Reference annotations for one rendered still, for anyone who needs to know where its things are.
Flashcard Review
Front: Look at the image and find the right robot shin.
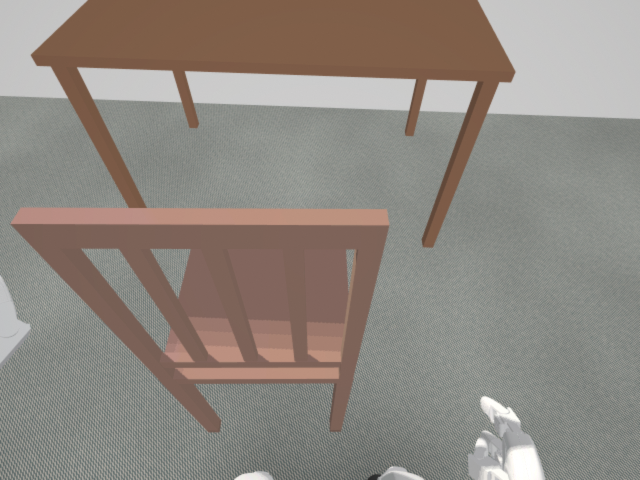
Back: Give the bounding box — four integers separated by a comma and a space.
380, 466, 407, 477

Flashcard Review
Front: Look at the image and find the table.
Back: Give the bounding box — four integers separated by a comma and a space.
31, 0, 516, 248

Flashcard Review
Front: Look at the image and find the chair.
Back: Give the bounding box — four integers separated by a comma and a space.
10, 207, 389, 432

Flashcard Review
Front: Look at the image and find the robot left hand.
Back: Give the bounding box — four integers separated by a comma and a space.
0, 275, 31, 369

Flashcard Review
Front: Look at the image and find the robot right hand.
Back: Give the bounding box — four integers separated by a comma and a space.
468, 396, 545, 480

